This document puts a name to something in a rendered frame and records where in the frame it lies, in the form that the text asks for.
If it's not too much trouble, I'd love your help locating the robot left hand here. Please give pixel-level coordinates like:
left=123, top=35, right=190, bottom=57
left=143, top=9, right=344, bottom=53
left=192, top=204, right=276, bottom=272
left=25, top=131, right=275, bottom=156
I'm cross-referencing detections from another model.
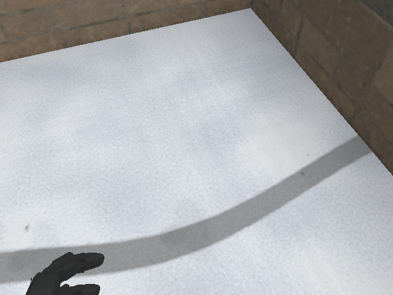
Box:
left=26, top=252, right=104, bottom=295

